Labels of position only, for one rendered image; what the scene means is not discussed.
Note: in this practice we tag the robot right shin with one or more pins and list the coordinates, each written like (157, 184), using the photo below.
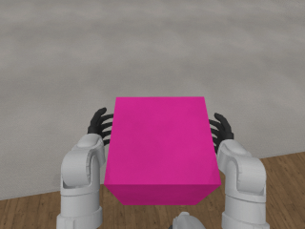
(183, 213)

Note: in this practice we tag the left robot hand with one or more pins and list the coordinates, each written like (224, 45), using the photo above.
(96, 126)

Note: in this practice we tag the robot left forearm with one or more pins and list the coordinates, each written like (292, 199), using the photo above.
(80, 183)

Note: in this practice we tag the robot right forearm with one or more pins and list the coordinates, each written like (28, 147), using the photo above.
(245, 187)

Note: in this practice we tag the right robot thigh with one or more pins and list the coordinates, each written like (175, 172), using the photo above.
(187, 222)

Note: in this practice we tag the right robot hand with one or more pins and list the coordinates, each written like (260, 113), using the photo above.
(224, 133)

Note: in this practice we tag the carton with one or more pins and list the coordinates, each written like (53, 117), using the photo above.
(161, 151)

